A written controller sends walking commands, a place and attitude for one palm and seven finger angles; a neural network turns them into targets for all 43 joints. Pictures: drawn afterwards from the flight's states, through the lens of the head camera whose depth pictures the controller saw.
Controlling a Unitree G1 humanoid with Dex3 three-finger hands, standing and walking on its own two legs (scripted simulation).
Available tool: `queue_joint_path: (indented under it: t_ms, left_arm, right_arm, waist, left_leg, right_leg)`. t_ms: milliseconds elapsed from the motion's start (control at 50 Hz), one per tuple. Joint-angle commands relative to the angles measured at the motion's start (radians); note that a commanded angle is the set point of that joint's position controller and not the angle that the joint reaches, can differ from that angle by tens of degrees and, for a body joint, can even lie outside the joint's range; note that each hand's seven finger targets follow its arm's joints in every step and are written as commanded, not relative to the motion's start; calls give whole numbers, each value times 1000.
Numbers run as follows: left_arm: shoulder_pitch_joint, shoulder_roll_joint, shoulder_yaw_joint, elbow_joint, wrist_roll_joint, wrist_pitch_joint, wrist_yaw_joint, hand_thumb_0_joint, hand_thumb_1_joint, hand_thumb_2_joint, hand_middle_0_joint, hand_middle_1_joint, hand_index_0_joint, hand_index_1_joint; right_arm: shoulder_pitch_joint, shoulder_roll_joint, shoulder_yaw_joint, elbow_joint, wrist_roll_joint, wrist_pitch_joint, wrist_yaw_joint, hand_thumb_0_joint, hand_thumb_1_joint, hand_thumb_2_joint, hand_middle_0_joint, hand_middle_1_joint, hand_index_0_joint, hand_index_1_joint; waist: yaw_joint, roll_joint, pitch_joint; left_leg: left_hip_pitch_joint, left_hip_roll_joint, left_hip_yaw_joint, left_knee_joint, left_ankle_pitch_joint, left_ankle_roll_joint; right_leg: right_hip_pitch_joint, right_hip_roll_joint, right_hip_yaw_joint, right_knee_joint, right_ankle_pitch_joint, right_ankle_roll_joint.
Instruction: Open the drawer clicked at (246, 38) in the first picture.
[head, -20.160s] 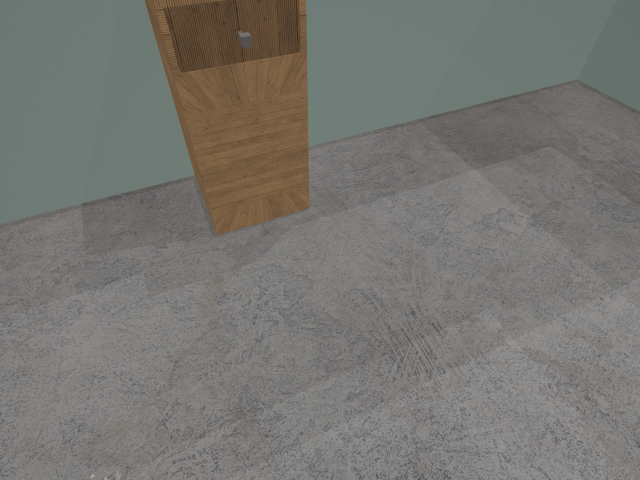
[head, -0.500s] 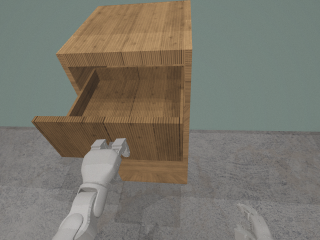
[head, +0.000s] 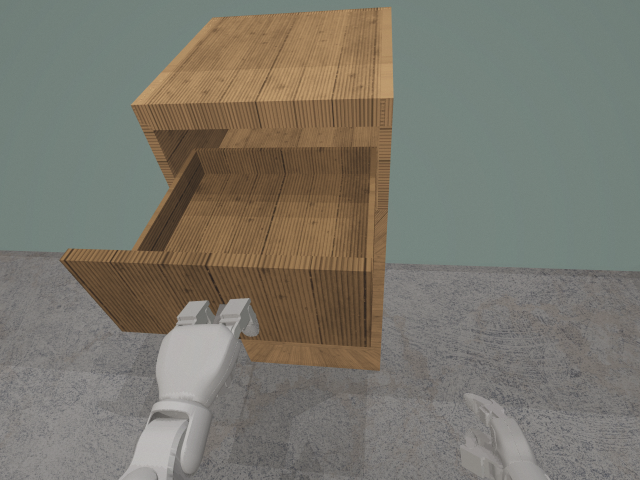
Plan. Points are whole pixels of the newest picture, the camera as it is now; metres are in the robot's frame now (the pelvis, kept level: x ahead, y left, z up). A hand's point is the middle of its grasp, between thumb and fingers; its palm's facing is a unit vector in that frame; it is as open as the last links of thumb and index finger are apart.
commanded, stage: open the thumb to release the handle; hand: left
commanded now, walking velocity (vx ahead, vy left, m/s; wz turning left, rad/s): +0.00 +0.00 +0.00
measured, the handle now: (216, 333) +0.28 +0.17 +0.05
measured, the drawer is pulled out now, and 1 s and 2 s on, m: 0.30 0.28 0.28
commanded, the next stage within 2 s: lift the hand off the handle in 0.52 s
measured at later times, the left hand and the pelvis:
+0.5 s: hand (226, 352) +0.26 +0.16 +0.03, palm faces +0.05 -0.14 -0.99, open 11.7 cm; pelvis -0.02 +0.00 +0.00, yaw +1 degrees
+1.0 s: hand (214, 357) +0.26 +0.17 +0.03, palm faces +0.05 -0.13 -0.99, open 13.8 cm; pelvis -0.01 +0.01 +0.00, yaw +2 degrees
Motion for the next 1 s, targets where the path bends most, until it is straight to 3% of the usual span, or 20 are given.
queue_joint_path:
  t_ms: [0, 20, 40, 60, 100, 120, 180, 220, 240, 300, 400, 480, 580, 600, 620, 640, 660, 720, 780, 980]
  left_arm:
    - [-434, 36, -15, -173, -5, -2, 47, 0, 900, 900, -400, -1350, -400, -1350]
    - [-476, 54, 22, -135, -7, -7, 51, 0, 830, 870, -395, -1342, -395, -1342]
    - [-430, 93, 59, -96, 0, -6, 55, 0, 760, 840, -390, -1335, -390, -1335]
    - [-408, 98, 68, -49, 2, 4, 54, 0, 690, 810, -385, -1327, -385, -1327]
    - [-447, 67, 34, -65, 0, 9, 48, 0, 550, 750, -375, -1313, -375, -1313]
    - [-453, 86, 47, -59, -5, 16, 43, 0, 480, 720, -370, -1305, -370, -1305]
    - [-418, 65, 36, -26, -18, 18, 25, 0, 270, 630, -355, -1283, -355, -1283]
    - [-400, 92, 64, -33, -19, 15, 17, 0, 130, 570, -345, -1268, -345, -1268]
    - [-366, 78, 59, -5, -20, 15, 12, 0, 60, 540, -340, -1260, -340, -1260]
    - [-401, 72, 52, -22, -13, 3, 13, 0, -150, 450, -325, -1237, -325, -1237]
    - [-385, 63, 50, -33, -6, 0, 26, 0, -500, 300, -300, -1200, -300, -1200]
    - [-395, 34, 16, -30, -7, 6, 30, 0, -500, 300, -300, -1200, -300, -1200]
    - [-445, 46, 22, 5, -3, 17, 31, 0, -500, 300, -300, -1200, -300, -1200]
    - [-240, 128, 136, -7, -9, 10, 35, 0, -500, 300, -300, -1200, -300, -1200]
    - [-218, 163, 161, -23, -10, 11, 37, 0, -500, 300, -300, -1200, -300, -1200]
    - [-249, 77, 76, -52, -11, 13, 30, 0, -500, 300, -300, -1200, -300, -1200]
    - [-285, 62, 54, -80, -16, 10, 27, 0, -500, 300, -300, -1200, -300, -1200]
    - [-375, 112, 91, -99, -7, -4, 36, 0, -500, 300, -300, -1200, -300, -1200]
    - [-402, 74, 53, -62, -2, -9, 38, 0, -500, 300, -300, -1200, -300, -1200]
    - [-474, 95, 57, -120, -16, -10, 31, 0, -500, 300, -300, -1200, -300, -1200]
  right_arm:
    - [-167, -81, -13, -126, 3, -43, -21, 0, -900, -900, 200, 300, 200, 300]
    - [-151, -72, -25, -119, 8, -55, -33, 0, -900, -900, 200, 300, 200, 300]
    - [-144, -76, -24, -116, 4, -60, -40, 0, -900, -900, 200, 300, 200, 300]
    - [-147, -76, -23, -108, 7, -55, -46, 0, -900, -900, 200, 300, 200, 300]
    - [-144, -75, -26, -109, 8, -51, -48, 0, -900, -900, 200, 300, 200, 300]
    - [-145, -79, -26, -110, 12, -48, -49, 0, -900, -900, 200, 300, 200, 300]
    - [-151, -80, -26, -110, 10, -42, -51, 0, -900, -900, 200, 300, 200, 300]
    - [-152, -85, -25, -117, 11, -38, -51, 0, -900, -900, 200, 300, 200, 300]
    - [-154, -79, -20, -122, 11, -39, -50, 0, -900, -900, 200, 300, 200, 300]
    - [-155, -81, -22, -127, 11, -36, -48, 0, -900, -900, 200, 300, 200, 300]
    - [-139, -82, -31, -130, 12, -39, -40, 0, -900, -900, 200, 300, 200, 300]
    - [-137, -85, -33, -128, 13, -39, -35, 0, -900, -900, 200, 300, 200, 300]
    - [-139, -88, -30, -121, 17, -36, -40, 0, -900, -900, 200, 300, 200, 300]
    - [-137, -85, -36, -140, 16, -44, -36, 0, -900, -900, 200, 300, 200, 300]
    - [-148, -99, -27, -139, 17, -37, -36, 0, -900, -900, 200, 300, 200, 300]
    - [-153, -85, -23, -145, 16, -35, -31, 0, -900, -900, 200, 300, 200, 300]
    - [-153, -86, -26, -144, 17, -37, -28, 0, -900, -900, 200, 300, 200, 300]
    - [-149, -92, -28, -132, 9, -41, -44, 0, -900, -900, 200, 300, 200, 300]
    - [-143, -84, -25, -123, 10, -45, -47, 0, -900, -900, 200, 300, 200, 300]
    - [-152, -78, -28, -115, 8, -46, -56, 0, -900, -900, 200, 300, 200, 300]
  waist:
    - [-74, -148, -95]
    - [-65, -143, -81]
    - [-37, -131, -115]
    - [-29, -139, -121]
    - [-24, -127, -179]
    - [-22, -130, -190]
    - [-4, -149, -183]
    - [2, -142, -190]
    - [9, -161, -160]
    - [1, -132, -137]
    - [5, -113, -173]
    - [-6, -111, -153]
    - [-13, -131, -130]
    - [45, -136, -156]
    - [47, -122, -178]
    - [27, -126, -159]
    - [10, -143, -138]
    - [-13, -133, -134]
    - [-19, -111, -137]
    - [-11, -95, -205]
  left_leg:
    - [79, -71, -15, -53, 198, 53]
    - [84, -67, -10, -53, 167, 56]
    - [86, -72, -4, -57, 155, 57]
    - [83, -76, -6, -63, 152, 55]
    - [103, -77, -6, -68, 183, 54]
    - [107, -76, -7, -70, 187, 51]
    - [88, -79, -4, -83, 199, 53]
    - [90, -76, -4, -89, 214, 49]
    - [72, -75, -2, -93, 204, 51]
    - [69, -74, 0, -102, 179, 49]
    - [86, -72, -2, -103, 200, 46]
    - [88, -69, -4, -103, 196, 48]
    - [83, -68, -5, -109, 166, 49]
    - [77, -68, 4, -114, 197, 48]
    - [69, -72, 3, -118, 213, 40]
    - [71, -71, 2, -115, 221, 42]
    - [71, -65, 0, -113, 213, 47]
    - [85, -68, -5, -104, 177, 50]
    - [93, -71, -9, -100, 161, 51]
    - [143, -71, -13, -98, 241, 51]
  right_leg:
    - [-16, 21, 9, -154, 277, 8]
    - [-37, 26, 12, -172, 211, 4]
    - [-18, 25, 16, -177, 187, 4]
    - [-7, 26, 13, -176, 189, 2]
    - [23, 23, 10, -168, 225, 0]
    - [37, 23, 11, -169, 223, -1]
    - [68, 16, 12, -171, 252, 2]
    - [87, 18, 11, -172, 267, -2]
    - [79, 15, 9, -174, 257, 2]
    - [57, 17, 10, -184, 212, 0]
    - [66, 25, 5, -174, 217, -9]
    - [46, 27, -3, -174, 207, -10]
    - [28, 29, -5, -183, 167, -8]
    - [88, 31, 4, -177, 207, -10]
    - [119, 32, 8, -169, 237, -12]
    - [103, 24, 4, -167, 259, -9]
    - [80, 23, 2, -172, 245, -7]
    - [47, 28, 7, -186, 194, -5]
    - [22, 27, 1, -185, 173, -5]
    - [66, 24, -10, -172, 265, -7]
